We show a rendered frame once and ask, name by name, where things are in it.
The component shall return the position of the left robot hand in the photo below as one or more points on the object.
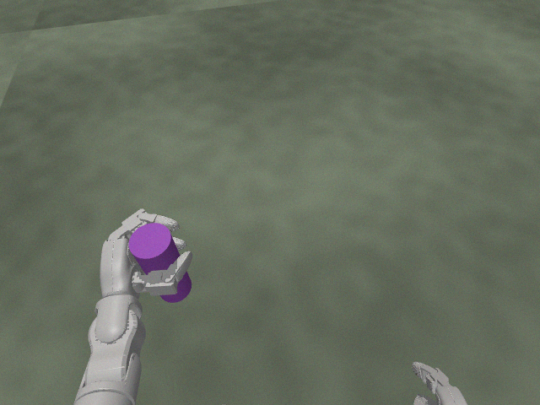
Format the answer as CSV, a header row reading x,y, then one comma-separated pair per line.
x,y
120,272

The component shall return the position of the right robot hand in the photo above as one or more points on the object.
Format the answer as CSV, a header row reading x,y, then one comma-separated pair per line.
x,y
438,384

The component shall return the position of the can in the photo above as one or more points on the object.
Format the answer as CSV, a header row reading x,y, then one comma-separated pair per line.
x,y
154,249

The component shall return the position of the left robot arm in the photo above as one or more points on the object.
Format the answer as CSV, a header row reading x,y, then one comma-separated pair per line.
x,y
116,337

